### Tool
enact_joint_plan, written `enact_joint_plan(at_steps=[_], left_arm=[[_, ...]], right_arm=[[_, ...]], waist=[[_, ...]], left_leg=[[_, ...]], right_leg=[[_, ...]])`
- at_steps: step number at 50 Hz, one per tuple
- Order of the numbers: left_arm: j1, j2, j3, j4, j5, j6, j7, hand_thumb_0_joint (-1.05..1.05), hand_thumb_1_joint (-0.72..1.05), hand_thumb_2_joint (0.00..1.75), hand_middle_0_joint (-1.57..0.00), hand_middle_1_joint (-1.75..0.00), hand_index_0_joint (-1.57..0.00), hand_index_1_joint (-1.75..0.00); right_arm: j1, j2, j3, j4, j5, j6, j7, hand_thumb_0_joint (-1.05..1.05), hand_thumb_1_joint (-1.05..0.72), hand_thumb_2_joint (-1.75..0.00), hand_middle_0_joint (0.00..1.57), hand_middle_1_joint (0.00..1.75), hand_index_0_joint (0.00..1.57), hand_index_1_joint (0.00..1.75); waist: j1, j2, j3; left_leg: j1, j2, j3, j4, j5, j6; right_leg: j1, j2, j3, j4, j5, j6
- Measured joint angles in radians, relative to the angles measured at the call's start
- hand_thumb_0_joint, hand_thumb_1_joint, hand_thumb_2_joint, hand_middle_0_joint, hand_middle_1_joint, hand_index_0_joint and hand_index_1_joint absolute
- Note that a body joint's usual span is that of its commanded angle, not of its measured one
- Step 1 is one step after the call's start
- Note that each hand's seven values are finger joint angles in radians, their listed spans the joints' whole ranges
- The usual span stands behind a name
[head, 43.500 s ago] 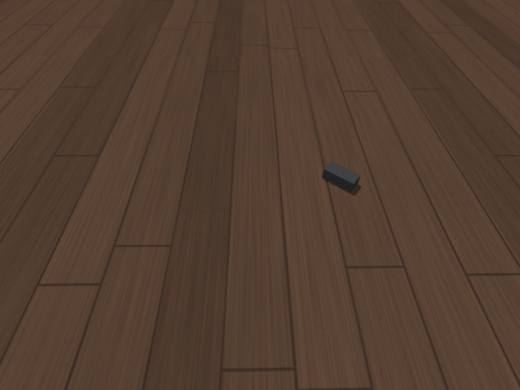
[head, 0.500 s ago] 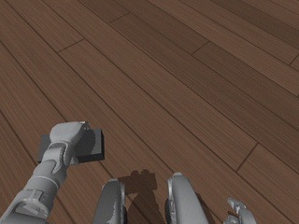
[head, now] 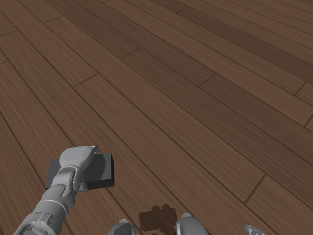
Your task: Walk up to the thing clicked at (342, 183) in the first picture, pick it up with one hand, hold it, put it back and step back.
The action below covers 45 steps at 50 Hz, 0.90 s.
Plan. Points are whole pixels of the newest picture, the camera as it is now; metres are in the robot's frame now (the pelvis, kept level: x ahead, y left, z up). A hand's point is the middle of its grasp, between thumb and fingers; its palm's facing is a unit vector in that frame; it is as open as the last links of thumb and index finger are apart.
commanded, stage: lift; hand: left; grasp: from above
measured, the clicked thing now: (83, 173) +0.32 +0.22 -0.12
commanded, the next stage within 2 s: hold in 0.16 s
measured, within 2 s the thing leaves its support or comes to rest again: neither
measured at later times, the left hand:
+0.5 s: hand (73, 160) +0.33 +0.22 -0.04, palm faces -0.46 -0.06 -0.88, open 11.3 cm
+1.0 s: hand (70, 157) +0.33 +0.22 -0.01, palm faces -0.46 -0.05 -0.88, open 11.3 cm
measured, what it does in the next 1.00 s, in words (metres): rises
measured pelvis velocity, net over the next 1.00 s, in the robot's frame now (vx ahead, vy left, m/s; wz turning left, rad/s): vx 0.03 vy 0.01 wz -0.01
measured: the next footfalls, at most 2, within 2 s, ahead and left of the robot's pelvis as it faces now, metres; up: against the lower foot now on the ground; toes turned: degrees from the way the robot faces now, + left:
none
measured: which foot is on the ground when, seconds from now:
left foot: down 0.00-1.00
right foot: down 0.00-1.00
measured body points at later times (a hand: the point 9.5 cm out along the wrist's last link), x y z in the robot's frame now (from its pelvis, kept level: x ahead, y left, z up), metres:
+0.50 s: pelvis +0.03 +0.01 +0.04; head +0.07 +0.00 +0.49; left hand +0.35 +0.23 +0.01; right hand +0.13 -0.26 -0.08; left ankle +0.03 +0.13 -0.68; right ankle +0.05 -0.13 -0.68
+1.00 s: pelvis +0.03 +0.01 +0.05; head +0.05 -0.01 +0.50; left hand +0.35 +0.22 +0.04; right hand +0.14 -0.26 -0.07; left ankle +0.03 +0.13 -0.68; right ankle +0.05 -0.13 -0.68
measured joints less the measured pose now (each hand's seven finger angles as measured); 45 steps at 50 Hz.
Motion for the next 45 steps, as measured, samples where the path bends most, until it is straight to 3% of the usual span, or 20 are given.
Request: enact_joint_plan(at_steps=[11,19,45], left_arm=[[0.012,0.002,-0.004,0.014,-0.007,-0.016,-0.024,-0.02,-0.25,0.72,-0.58,-0.76,-0.61,-0.68],[0.033,0.000,-0.009,-0.013,0.016,-0.036,-0.031,-0.02,-0.25,0.72,-0.58,-0.76,-0.60,-0.68],[0.052,0.017,-0.005,-0.080,0.018,-0.052,-0.117,-0.02,-0.25,0.72,-0.58,-0.76,-0.61,-0.67]], right_arm=[[-0.002,0.002,-0.003,-0.013,0.006,0.007,0.009,0.01,-0.91,-0.90,0.20,0.30,0.20,0.30],[-0.012,0.001,-0.008,-0.010,0.007,0.011,0.009,0.01,-0.90,-0.90,0.20,0.30,0.20,0.30],[-0.005,-0.010,-0.014,-0.034,0.010,0.038,0.020,0.01,-0.90,-0.90,0.20,0.30,0.20,0.30]], waist=[[0.016,0.002,0.017],[0.029,0.001,0.030],[0.046,0.009,0.046]], left_leg=[[0.155,-0.005,0.008,-0.153,0.047,0.003],[0.231,-0.008,0.016,-0.226,0.066,0.007],[0.376,-0.011,0.033,-0.355,0.108,0.010]], right_leg=[[0.154,-0.004,0.002,-0.149,0.044,0.004],[0.228,-0.007,0.007,-0.221,0.064,0.008],[0.365,-0.007,0.020,-0.342,0.107,0.011]])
